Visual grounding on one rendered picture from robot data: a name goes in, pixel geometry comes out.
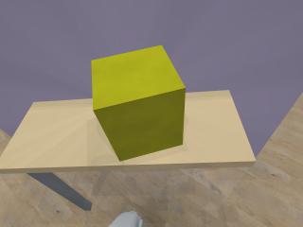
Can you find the table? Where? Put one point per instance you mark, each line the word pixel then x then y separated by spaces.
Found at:
pixel 66 136

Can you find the left robot thigh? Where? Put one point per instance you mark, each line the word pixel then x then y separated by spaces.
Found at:
pixel 127 219

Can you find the carton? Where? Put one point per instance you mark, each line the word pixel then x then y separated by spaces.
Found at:
pixel 139 101

